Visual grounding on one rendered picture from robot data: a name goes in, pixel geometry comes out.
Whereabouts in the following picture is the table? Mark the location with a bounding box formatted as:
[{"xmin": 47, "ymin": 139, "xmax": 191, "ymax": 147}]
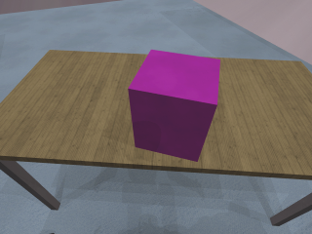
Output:
[{"xmin": 0, "ymin": 50, "xmax": 312, "ymax": 226}]

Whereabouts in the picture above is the carton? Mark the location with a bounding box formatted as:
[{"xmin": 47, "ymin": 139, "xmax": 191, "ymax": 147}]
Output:
[{"xmin": 128, "ymin": 50, "xmax": 220, "ymax": 162}]

